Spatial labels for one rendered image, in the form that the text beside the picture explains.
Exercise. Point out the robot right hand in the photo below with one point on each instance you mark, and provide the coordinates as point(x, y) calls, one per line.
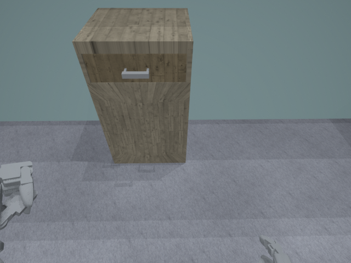
point(275, 251)

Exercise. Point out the handle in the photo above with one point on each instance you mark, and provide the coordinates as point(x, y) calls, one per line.
point(135, 74)

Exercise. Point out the robot left hand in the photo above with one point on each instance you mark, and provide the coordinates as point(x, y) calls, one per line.
point(17, 183)

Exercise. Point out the cabinet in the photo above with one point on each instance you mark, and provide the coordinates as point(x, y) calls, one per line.
point(143, 122)

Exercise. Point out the drawer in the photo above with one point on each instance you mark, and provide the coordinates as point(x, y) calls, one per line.
point(162, 67)

